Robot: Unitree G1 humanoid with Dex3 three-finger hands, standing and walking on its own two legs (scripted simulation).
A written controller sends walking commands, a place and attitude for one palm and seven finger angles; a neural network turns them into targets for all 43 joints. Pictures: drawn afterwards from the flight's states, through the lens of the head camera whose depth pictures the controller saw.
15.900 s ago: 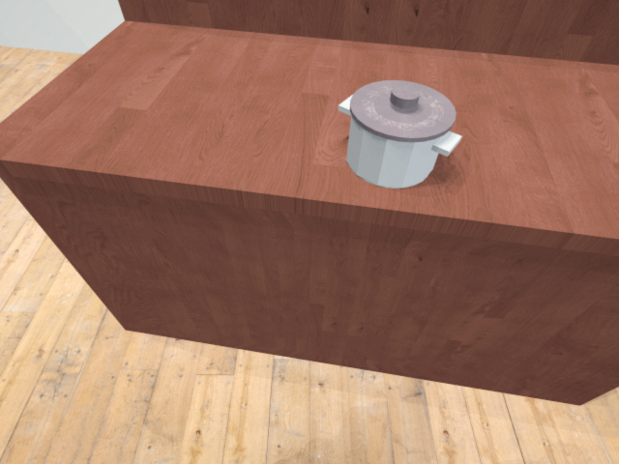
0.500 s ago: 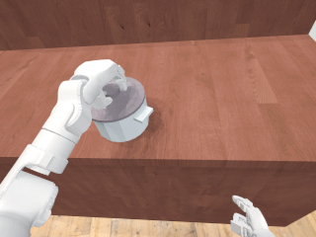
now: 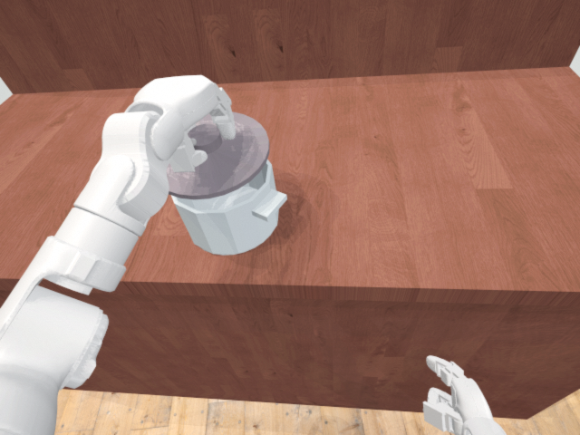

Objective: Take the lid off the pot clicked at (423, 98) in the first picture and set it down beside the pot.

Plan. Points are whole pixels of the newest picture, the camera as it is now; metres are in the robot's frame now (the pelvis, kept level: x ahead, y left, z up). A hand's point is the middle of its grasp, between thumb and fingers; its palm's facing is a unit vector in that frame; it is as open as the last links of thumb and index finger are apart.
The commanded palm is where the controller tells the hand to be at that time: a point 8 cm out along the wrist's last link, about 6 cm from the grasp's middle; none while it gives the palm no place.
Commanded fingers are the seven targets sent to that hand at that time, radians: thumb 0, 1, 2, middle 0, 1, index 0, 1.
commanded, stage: lift the lid straight up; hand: left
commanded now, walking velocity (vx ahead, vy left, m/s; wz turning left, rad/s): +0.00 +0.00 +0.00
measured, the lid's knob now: (204, 139) +0.45 +0.14 +0.20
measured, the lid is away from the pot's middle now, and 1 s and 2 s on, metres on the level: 0.01 0.02 0.12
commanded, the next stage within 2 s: move the lid sideways beside the pot in 1.14 s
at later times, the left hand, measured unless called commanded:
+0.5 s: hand (186, 106) +0.44 +0.14 +0.26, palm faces -0.11 -0.03 -0.99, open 7.5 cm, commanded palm +0.41 +0.15 +0.34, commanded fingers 0.00 0.42 1.30 -1.03 -0.75 -1.01 -0.72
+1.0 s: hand (168, 74) +0.44 +0.15 +0.30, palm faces -0.04 -0.03 -1.00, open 7.5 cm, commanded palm +0.40 +0.15 +0.37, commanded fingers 0.00 0.42 1.30 -1.03 -0.75 -1.01 -0.72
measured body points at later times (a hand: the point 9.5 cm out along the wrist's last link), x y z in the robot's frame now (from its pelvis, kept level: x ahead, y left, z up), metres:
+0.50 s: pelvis +0.00 +0.00 +0.00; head +0.01 -0.05 +0.45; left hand +0.44 +0.14 +0.31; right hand +0.17 -0.24 -0.11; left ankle +0.02 +0.11 -0.74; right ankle -0.01 -0.13 -0.74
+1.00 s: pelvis +0.00 +0.01 +0.00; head +0.02 -0.04 +0.45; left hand +0.43 +0.15 +0.35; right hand +0.20 -0.21 -0.11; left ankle +0.02 +0.11 -0.74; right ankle -0.01 -0.13 -0.74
